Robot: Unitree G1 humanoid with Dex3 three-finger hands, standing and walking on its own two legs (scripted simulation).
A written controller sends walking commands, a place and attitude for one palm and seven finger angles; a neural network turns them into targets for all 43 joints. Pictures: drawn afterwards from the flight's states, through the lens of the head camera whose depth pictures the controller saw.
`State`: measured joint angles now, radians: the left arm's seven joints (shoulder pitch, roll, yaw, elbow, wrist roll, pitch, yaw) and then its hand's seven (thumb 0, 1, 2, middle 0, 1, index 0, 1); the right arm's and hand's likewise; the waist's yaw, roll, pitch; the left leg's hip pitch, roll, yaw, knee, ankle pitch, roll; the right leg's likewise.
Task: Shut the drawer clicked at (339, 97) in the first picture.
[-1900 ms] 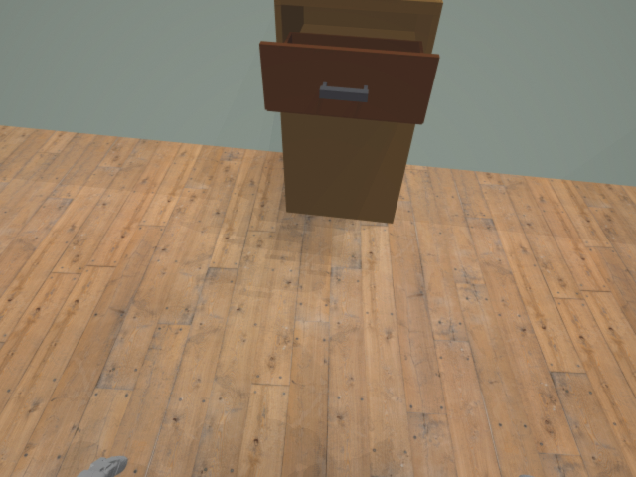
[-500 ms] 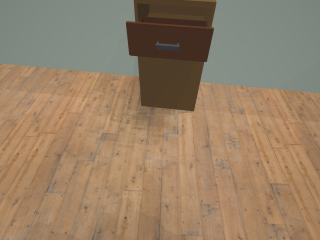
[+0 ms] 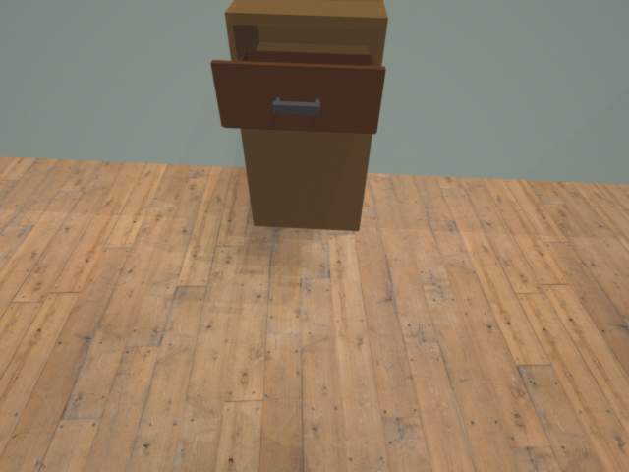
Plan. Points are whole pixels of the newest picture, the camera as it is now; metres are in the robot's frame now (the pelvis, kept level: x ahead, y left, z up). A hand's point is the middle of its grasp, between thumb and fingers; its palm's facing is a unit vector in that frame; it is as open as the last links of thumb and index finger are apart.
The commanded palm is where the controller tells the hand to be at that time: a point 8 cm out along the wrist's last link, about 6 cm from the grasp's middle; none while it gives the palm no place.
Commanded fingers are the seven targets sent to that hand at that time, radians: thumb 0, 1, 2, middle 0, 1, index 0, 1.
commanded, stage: walk to a spot facing it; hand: left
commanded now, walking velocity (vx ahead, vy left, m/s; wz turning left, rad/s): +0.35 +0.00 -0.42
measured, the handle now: (297, 104) +0.99 +0.12 +0.01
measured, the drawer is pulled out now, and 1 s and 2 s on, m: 0.30 0.30 0.30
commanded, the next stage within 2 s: turn to face it in 0.74 s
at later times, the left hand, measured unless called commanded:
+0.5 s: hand out of the picture +0.10 +0.11 -0.16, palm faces -0.01 -0.99 -0.16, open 7.3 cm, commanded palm none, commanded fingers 0.00 0.90 0.90 -0.20 -0.30 -0.20 -0.30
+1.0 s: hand (256, 299) +0.48 +0.16 -0.17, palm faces -0.18 -0.97 -0.15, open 7.3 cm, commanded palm none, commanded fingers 0.00 0.90 0.90 -0.20 -0.30 -0.20 -0.30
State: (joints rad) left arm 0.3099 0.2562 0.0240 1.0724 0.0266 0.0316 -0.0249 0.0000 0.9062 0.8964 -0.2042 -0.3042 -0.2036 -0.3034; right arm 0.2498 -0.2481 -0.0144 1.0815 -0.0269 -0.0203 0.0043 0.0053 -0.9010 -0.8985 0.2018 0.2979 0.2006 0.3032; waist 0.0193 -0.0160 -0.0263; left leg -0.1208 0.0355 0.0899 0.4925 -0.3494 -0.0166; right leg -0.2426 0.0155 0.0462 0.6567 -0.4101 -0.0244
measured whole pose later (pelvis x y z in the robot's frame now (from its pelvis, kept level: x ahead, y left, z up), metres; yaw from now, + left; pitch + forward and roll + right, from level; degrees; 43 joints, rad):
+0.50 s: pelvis +0.17 -0.04 +0.01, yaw -7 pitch +0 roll +0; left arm 0.49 0.09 0.02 1.12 0.03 -0.08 0.02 0.00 0.90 0.90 -0.21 -0.30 -0.21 -0.30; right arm 0.16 -0.17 -0.06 1.02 -0.02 -0.02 0.03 0.01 -0.91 -0.90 0.20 0.30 0.20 0.30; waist 0.03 0.02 0.02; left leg -0.65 0.12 0.08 0.94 -0.14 -0.03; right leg 0.06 0.07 0.00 0.27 -0.32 -0.07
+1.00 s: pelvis +0.37 +0.00 +0.01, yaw -14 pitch -2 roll -1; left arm 0.22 0.18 0.07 1.00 0.03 0.01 0.01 0.00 0.91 0.90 -0.20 -0.30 -0.20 -0.30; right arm 0.36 -0.15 -0.03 1.09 -0.02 -0.08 -0.03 -0.01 -0.93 -0.90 0.20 0.30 0.20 0.30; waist -0.01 -0.05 0.03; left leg -0.12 0.00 0.23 0.40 -0.25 0.09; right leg -0.57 -0.10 -0.03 0.95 -0.16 0.02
